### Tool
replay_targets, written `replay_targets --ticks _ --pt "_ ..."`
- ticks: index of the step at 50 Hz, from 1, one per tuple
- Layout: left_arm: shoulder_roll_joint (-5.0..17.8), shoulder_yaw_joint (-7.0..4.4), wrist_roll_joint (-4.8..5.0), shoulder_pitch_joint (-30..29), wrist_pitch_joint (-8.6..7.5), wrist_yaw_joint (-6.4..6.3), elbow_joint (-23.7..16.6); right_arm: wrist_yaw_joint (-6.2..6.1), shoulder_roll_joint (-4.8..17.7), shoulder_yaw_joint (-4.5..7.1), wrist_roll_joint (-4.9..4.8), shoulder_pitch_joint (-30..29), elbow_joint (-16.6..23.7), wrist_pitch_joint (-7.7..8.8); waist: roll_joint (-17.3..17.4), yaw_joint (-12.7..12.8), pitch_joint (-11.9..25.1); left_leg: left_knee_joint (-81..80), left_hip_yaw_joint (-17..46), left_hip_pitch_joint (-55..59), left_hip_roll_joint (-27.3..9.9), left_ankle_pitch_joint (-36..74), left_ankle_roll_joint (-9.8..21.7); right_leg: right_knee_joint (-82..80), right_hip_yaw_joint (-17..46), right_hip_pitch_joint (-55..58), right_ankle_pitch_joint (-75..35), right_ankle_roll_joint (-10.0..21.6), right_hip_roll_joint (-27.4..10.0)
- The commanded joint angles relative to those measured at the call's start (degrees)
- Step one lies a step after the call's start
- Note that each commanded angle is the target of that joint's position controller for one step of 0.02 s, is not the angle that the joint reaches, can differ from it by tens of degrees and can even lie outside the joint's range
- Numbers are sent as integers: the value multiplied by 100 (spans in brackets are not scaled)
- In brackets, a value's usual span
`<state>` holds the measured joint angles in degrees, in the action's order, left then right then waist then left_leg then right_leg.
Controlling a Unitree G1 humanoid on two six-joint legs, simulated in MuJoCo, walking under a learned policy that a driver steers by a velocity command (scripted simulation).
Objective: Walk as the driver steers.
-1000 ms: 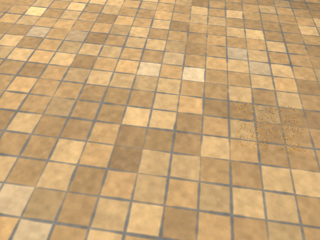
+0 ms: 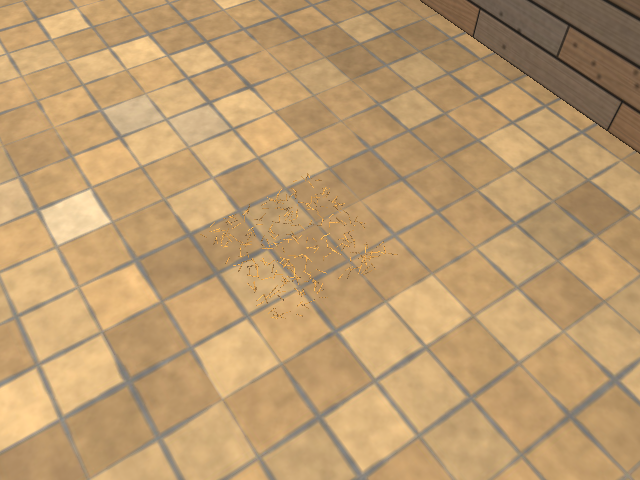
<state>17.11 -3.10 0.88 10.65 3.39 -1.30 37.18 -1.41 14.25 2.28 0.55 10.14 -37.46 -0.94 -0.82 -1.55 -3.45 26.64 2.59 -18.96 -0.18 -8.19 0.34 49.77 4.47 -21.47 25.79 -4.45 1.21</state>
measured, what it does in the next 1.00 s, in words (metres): walks ahead: right foot, then left foot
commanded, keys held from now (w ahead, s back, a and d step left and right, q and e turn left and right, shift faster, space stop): shift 0.18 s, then w+shift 0.82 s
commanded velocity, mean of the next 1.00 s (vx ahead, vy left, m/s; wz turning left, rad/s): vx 0.59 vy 0.00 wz -0.06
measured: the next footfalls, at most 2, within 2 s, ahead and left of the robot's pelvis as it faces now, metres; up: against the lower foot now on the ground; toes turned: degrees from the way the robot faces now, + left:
right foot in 0.08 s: +0.01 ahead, -0.13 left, +0.00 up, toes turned +2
left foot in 0.52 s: +0.14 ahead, +0.14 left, +0.00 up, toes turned +0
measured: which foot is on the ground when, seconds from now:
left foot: down 0.00-0.08, up 0.10-0.50, down 0.52-1.00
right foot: up 0.00-0.06, down 0.08-0.52, up 0.54-1.00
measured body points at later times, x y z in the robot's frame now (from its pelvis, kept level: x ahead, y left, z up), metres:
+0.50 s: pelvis +0.06 +0.02 +0.00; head +0.07 +0.03 +0.45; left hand +0.10 +0.31 -0.12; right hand +0.25 -0.25 -0.07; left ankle +0.10 +0.14 -0.73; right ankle -0.03 -0.13 -0.74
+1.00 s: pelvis +0.38 +0.03 -0.03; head +0.42 +0.04 +0.41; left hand +0.66 +0.22 -0.08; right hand +0.27 -0.22 -0.15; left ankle +0.10 +0.14 -0.73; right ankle +0.58 -0.08 -0.73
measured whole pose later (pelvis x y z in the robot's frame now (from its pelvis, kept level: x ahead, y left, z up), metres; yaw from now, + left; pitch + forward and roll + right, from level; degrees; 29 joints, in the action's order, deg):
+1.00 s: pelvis +0.38 +0.03 -0.03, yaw -1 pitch +3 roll -2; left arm 14.0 -0.4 2.0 -2.9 -6.1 4.4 33.4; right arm -0.5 14.5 0.2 0.0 33.0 -51.0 3.6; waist 0.5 -5.4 -1.9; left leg 8.9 -0.6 17.6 -1.1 -27.5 1.7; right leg 30.0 -4.2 -37.2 -1.4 5.4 0.9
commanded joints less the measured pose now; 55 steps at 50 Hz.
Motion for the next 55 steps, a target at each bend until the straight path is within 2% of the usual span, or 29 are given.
replay_targets --ticks 1,3,4,5,6,7,8,10,11,13,17,21,25,26,27,28,29,31,36,39,44,46,48,50,51,52,53,54,55 --pt "439 -118 -3 151 -106 60 -270 -13 1057 287 -80 -2 272 24 1387 -16 856 -733 1339 956 -1228 340 1201 -1294 -357 379 -331 183 47" --pt "351 -109 -39 457 -132 112 -72 -22 1009 256 -179 175 139 14 1208 167 775 -530 1153 528 -1077 353 918 -2723 -476 1172 -1260 503 151" --pt "509 -117 -109 473 -144 111 -103 -3 907 222 -159 421 41 61 871 133 839 -278 935 28 -934 70 548 -2865 -35 1761 -1681 718 -205" --pt "925 -185 -201 552 -128 64 -140 62 501 97 61 488 148 152 -559 -34 1093 809 184 -651 -330 -1010 62 -2877 1217 2320 -2761 1116 -1365" --pt "742 -120 -328 259 -174 122 -80 42 514 106 57 14 355 215 -1389 87 775 775 -88 -590 -133 -2045 -179 -3186 1727 1008 -2388 1801 -1953" --pt "452 -28 -379 -120 -263 132 -222 16 776 175 27 -209 306 216 -985 156 433 1219 44 -319 -245 -1872 -287 -3359 1481 705 -1908 1768 -1650" --pt "298 15 -352 -250 -334 114 -144 21 702 181 21 -170 217 206 -905 91 399 1216 31 -267 -211 -1539 -326 -3279 1220 729 -1766 1560 -1386" --pt "544 -62 -150 67 -408 83 15 6 717 194 57 2 77 159 -960 282 456 1466 -193 -435 -98 -1252 -443 -3340 1169 1115 -995 1471 -1201" --pt "941 -183 -62 582 -391 64 147 36 852 237 -61 -157 139 188 -1031 539 281 2061 -330 -1051 -1 -1509 -406 -3675 1652 1393 378 1644 -1370" --pt "898 -172 -19 851 -448 35 240 89 917 278 -300 -378 275 297 -1006 614 -253 2472 -64 -2247 -274 -1635 -192 -4156 2506 1788 1775 1855 -1751" --pt "752 -160 22 889 -650 15 237 230 641 180 -207 -621 306 648 -646 645 -68 1568 -142 -2069 -376 -998 37 -4202 1949 2162 557 1721 -1633" --pt "938 -214 106 686 -708 126 142 319 599 113 -242 -512 280 710 -746 470 4 652 -489 -552 -127 -706 33 -4125 1257 1130 79 1683 -1369" --pt "690 -113 64 624 -718 221 138 255 817 173 -301 619 -7 687 -387 -194 342 212 -661 1469 -17 -418 245 -3149 835 24 -142 1424 -1160" --pt "355 0 -27 466 -768 251 61 195 1069 277 -289 1554 -215 685 78 -672 738 100 -51 2695 -438 -813 409 -1670 368 -751 -595 1184 -723" --pt "-88 143 17 397 -932 241 -331 186 1869 452 -108 2236 -265 665 1911 -807 1160 -837 2628 3832 -1892 -2841 1136 769 -375 -2424 -40 770 -90" --pt "285 58 198 237 -1021 199 -412 267 1613 390 -49 2153 -213 716 1382 -746 1015 -1381 4091 3581 -2251 -4267 1485 1947 176 -3308 218 784 -142" --pt "508 -4 286 -18 -1051 224 -448 290 1333 281 -47 1822 -144 744 992 -575 406 -1388 3678 3271 -2212 -4006 1397 2360 216 -3887 -271 887 -442" --pt "420 32 79 36 -1035 254 -337 320 1053 174 -39 1440 -32 706 521 -273 198 -1419 2655 2530 -1758 -2995 1302 2176 62 -3649 -1015 851 -776" --pt "257 36 19 -37 -836 237 -261 275 885 99 -48 1288 -147 773 492 101 -318 -2087 1423 1341 -1200 -1486 1235 1384 -57 -3281 -2326 494 -894" --pt "179 82 -17 -707 -909 268 -411 186 752 36 -73 1571 -388 771 442 -83 -490 -2338 648 1170 -984 -302 1074 325 -365 -2942 -3199 421 -764" --pt "-13 164 86 -1810 -1073 546 -711 110 807 -13 -188 2175 -839 700 397 -360 -711 -2549 39 1821 -1078 824 932 -1515 -666 -2153 -3814 633 -441" --pt "67 136 110 -2026 -1103 633 -821 95 943 6 -198 2184 -946 624 551 -288 -661 -2257 -94 2390 -1227 2020 887 -1965 -798 -1931 -3435 775 -242" --pt "308 36 116 -1869 -1065 613 -885 59 1164 48 -90 2205 -1054 543 988 -9 -209 -1460 -142 2972 -1391 4836 823 -1929 -1035 -1325 -2721 969 132" --pt "767 -187 175 -265 -925 457 -567 14 1335 90 60 2085 -1137 384 1349 931 879 556 -250 2972 -1446 7066 720 -1803 -1171 572 -2175 1295 398" --pt "990 -286 157 1278 -837 346 -150 -26 1284 52 107 1780 -985 359 1155 1645 1658 2383 -242 1339 -1326 5971 598 -1438 -487 2955 -1955 1519 -228" --pt "1580 -426 -20 1919 -894 338 34 111 84 -254 82 2671 -763 532 -868 909 2939 5124 122 -1610 -98 640 274 -1588 2935 5873 552 2616 -2050" --pt "999 -329 -7 2312 -917 307 245 167 536 -208 -195 2279 -845 789 -1061 1264 3668 5593 942 -2085 223 -1735 470 -2933 4599 5967 2106 2477 -2204" --pt "742 -228 -52 1894 -917 260 331 178 934 -52 -490 1166 -464 881 -1109 1222 2089 5759 668 -2698 -109 -1549 565 -3317 3726 4958 1504 2081 -1974" --pt "665 -198 -98 1475 -930 261 345 177 829 -118 -466 687 -272 950 -329 1002 1273 5532 541 -2698 -352 -1265 591 -3461 2943 3799 628 1978 -1807"
Velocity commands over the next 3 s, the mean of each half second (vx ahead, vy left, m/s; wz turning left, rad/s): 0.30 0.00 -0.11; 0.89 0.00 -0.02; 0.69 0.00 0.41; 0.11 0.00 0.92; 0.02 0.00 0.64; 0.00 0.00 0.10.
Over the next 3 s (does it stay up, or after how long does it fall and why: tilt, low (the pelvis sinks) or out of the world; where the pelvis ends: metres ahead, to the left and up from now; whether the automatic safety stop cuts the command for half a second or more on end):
stays up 0.98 0.05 0.00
